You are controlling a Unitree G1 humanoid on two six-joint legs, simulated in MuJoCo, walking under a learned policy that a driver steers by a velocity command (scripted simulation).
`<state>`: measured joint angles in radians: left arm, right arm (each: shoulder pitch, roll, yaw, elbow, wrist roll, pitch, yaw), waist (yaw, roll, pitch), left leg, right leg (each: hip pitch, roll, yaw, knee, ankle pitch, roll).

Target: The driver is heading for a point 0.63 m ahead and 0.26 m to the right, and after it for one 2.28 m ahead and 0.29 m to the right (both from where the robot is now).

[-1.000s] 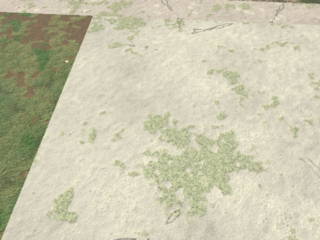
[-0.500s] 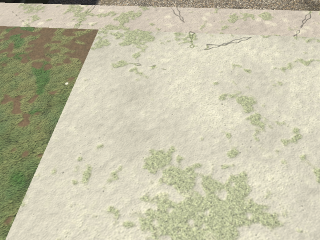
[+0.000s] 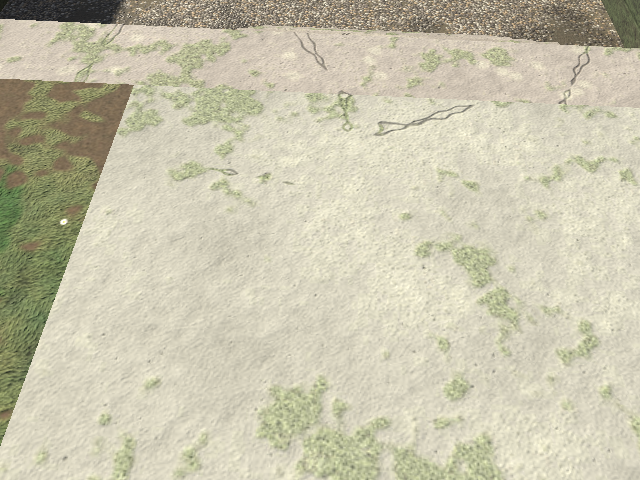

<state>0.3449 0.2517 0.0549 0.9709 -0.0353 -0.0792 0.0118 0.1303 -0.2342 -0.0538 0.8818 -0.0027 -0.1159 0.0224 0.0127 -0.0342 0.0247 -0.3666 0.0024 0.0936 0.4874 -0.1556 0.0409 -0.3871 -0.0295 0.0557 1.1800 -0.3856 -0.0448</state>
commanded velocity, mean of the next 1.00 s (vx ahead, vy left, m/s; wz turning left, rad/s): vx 0.50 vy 0.00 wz -0.51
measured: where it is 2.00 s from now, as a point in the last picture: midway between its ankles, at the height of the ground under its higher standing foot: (452, 279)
